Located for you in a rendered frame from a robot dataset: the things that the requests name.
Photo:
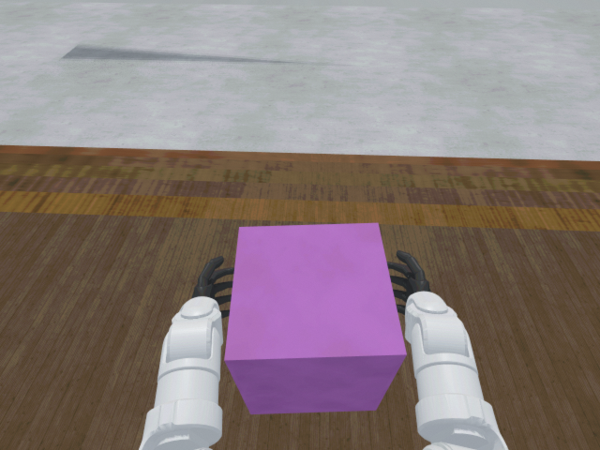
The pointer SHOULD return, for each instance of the robot left hand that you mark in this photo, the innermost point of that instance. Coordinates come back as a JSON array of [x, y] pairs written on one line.
[[208, 277]]

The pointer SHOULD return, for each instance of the robot right hand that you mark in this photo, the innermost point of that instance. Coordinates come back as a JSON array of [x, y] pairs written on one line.
[[414, 282]]

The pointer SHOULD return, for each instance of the carton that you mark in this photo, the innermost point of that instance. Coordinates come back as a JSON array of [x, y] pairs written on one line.
[[313, 325]]

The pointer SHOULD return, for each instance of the right robot forearm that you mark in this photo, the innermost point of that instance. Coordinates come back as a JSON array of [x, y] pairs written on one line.
[[451, 407]]

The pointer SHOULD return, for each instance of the left robot forearm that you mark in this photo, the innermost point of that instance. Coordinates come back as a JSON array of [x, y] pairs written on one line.
[[186, 415]]

